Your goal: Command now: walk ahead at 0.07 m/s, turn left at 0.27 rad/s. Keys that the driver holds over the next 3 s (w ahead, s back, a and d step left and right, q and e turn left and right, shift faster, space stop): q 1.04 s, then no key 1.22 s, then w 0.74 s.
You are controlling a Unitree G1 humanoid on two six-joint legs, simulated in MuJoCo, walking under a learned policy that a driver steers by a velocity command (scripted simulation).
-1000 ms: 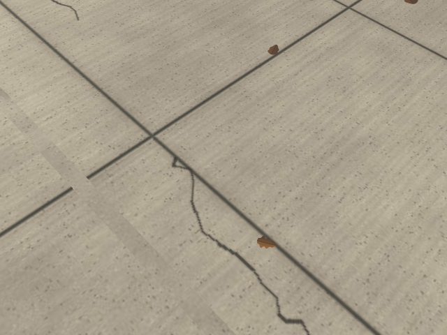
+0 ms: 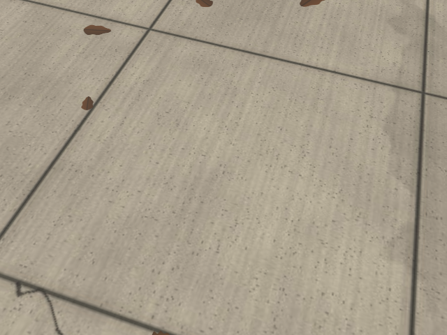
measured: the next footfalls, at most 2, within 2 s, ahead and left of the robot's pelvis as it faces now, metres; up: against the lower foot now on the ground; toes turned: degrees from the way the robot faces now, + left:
right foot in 0.22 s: +0.08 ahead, -0.11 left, +0.00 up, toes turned +12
left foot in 0.66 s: -0.02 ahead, +0.08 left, +0.00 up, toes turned +25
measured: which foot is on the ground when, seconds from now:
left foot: down 0.00-0.24, up 0.26-0.64, down 0.66-1.00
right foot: up 0.00-0.20, down 0.22-0.66, up 0.68-1.00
